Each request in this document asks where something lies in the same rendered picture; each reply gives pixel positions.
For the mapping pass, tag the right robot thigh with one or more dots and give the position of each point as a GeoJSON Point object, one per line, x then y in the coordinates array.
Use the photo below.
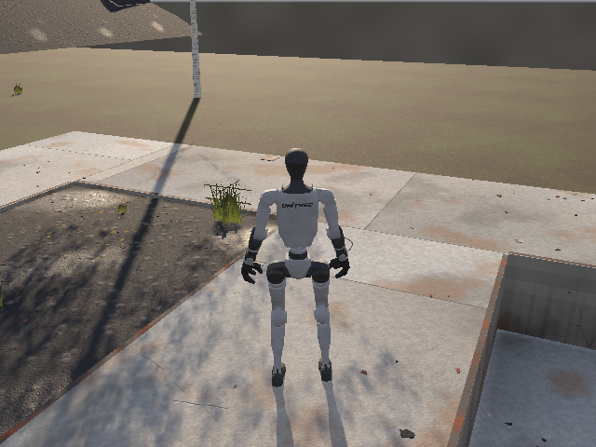
{"type": "Point", "coordinates": [320, 272]}

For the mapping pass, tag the robot right hand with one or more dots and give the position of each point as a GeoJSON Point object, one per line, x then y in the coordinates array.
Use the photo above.
{"type": "Point", "coordinates": [335, 263]}

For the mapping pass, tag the left robot upper arm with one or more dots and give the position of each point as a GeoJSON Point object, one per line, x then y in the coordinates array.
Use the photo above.
{"type": "Point", "coordinates": [268, 198]}

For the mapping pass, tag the right robot upper arm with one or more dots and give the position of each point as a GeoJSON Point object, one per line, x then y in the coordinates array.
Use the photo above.
{"type": "Point", "coordinates": [325, 196]}

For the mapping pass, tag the robot left forearm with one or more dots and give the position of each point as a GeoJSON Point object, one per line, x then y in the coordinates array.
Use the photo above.
{"type": "Point", "coordinates": [253, 248]}

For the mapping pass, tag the robot left hand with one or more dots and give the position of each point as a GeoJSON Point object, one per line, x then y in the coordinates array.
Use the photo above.
{"type": "Point", "coordinates": [246, 269]}

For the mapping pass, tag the robot right forearm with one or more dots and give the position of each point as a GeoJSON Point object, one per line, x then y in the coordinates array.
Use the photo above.
{"type": "Point", "coordinates": [339, 246]}

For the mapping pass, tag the robot left foot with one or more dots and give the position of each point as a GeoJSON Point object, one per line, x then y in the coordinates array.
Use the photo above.
{"type": "Point", "coordinates": [277, 379]}

